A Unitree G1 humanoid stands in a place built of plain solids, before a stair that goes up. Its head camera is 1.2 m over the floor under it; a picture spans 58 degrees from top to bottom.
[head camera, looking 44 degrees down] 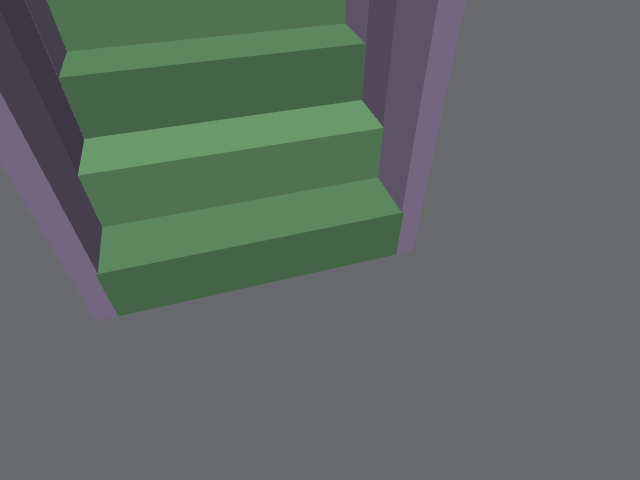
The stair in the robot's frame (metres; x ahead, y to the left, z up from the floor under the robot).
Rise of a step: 0.21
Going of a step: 0.22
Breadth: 1.00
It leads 17 degrees to the left of straight ahead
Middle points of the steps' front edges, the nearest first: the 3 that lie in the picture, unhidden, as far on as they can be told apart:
1.02 0.19 0.21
1.23 0.26 0.43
1.44 0.32 0.64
